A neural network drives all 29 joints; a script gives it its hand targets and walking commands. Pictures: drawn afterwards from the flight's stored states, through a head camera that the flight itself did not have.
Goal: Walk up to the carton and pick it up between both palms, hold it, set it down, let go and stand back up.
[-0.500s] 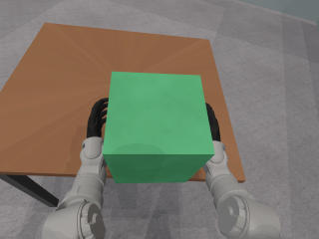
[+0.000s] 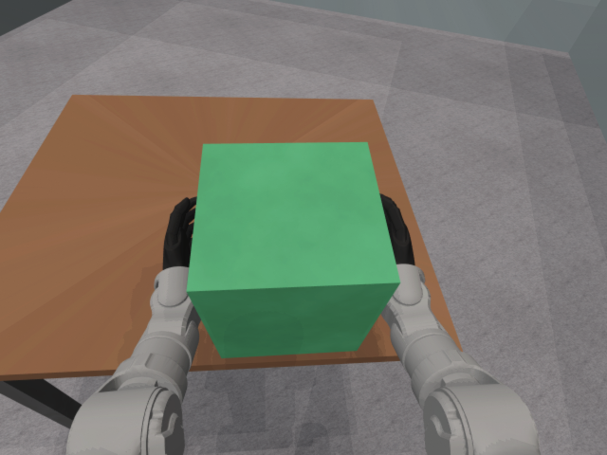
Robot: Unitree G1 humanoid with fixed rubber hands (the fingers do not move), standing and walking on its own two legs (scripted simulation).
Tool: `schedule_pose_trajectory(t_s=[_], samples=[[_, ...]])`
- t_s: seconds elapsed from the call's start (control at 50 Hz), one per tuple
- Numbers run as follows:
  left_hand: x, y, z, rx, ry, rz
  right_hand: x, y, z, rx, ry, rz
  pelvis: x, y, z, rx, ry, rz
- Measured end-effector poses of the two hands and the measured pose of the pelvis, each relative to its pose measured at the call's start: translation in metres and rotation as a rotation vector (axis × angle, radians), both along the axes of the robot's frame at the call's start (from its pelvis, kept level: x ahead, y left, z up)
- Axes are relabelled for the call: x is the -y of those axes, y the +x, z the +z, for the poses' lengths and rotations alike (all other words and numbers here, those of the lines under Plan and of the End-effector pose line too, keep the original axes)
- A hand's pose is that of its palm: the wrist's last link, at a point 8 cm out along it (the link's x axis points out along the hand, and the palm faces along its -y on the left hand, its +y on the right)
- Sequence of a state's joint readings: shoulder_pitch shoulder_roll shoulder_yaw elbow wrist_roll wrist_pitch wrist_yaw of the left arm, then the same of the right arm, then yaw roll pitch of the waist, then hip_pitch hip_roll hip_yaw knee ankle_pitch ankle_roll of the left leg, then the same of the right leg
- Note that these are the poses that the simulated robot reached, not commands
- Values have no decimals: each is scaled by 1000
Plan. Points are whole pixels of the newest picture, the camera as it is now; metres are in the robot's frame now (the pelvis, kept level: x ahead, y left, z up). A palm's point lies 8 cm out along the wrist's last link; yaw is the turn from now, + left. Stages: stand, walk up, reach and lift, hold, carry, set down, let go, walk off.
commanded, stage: reach and lift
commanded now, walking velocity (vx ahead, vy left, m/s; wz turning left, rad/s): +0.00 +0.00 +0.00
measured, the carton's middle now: (288, 258) +0.39 +0.02 +0.05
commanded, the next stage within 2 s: hold in 1.60 s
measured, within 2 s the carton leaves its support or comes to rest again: neither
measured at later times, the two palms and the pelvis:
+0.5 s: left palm (165, 206) +0.38 +0.16 +0.16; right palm (429, 213) +0.37 -0.14 +0.17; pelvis +0.01 +0.01 +0.01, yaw +2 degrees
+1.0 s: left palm (176, 199) +0.37 +0.15 +0.18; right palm (442, 221) +0.36 -0.15 +0.16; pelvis -0.01 +0.00 +0.01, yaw +0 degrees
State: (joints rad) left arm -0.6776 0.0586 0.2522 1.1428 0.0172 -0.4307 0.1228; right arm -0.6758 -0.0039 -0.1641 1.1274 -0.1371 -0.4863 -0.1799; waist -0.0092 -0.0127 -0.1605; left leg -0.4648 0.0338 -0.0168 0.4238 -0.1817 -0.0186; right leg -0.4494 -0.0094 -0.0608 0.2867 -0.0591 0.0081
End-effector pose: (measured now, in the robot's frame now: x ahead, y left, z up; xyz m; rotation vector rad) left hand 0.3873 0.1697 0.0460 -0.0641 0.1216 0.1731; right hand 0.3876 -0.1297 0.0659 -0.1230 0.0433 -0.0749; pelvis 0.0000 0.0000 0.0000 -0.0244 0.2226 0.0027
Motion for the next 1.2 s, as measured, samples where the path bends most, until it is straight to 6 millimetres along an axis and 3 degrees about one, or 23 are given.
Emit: schedule_pose_trajectory(t_s=[0.14,0.32,0.4,0.58,0.78,0.98,1.2], samples=[[1,2,24,2,12,-21,0,-4,24,-5,73,-21,-4,7,2,71,-5,15],[4,-2,93,-1,65,-22,5,-8,78,-13,124,-33,-8,11,4,221,2,28],[6,-4,108,-35,86,-36,7,-11,91,-45,112,-44,-7,13,6,295,7,29],[8,-16,116,-47,85,-63,10,-25,102,-53,120,-57,-7,9,5,385,4,29],[17,-19,122,-81,119,-77,19,-34,88,-83,158,-71,-9,-4,5,379,9,16],[24,-15,129,-75,115,-64,25,-27,93,-72,154,-62,-3,-11,6,347,14,7],[16,-11,129,-68,87,-55,18,-18,107,-63,132,-49,5,-6,6,350,14,27]])
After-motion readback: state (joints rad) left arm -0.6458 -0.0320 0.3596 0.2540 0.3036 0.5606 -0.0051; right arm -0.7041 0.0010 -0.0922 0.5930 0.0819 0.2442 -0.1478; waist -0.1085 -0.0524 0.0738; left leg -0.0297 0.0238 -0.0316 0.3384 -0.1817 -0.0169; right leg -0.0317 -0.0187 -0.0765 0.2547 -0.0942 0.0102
